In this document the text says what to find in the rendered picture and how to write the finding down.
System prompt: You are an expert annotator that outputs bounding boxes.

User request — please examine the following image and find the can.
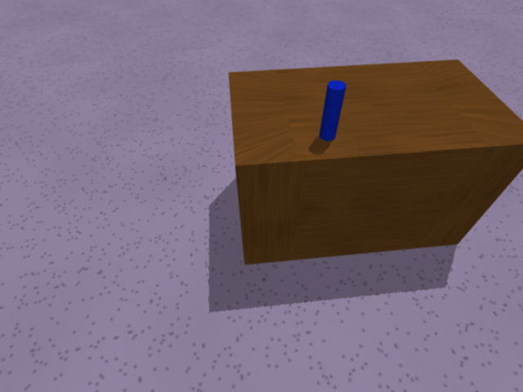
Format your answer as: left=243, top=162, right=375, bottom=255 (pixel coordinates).
left=320, top=80, right=346, bottom=141

